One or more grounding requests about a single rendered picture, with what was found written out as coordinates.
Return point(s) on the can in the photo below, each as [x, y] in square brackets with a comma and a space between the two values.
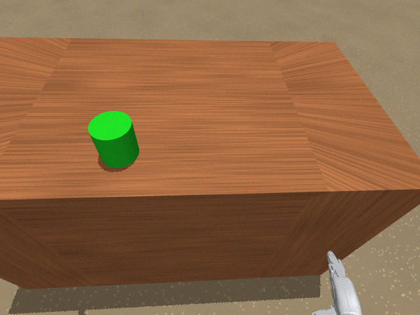
[114, 138]

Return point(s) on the right robot hand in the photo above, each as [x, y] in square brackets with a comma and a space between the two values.
[343, 292]

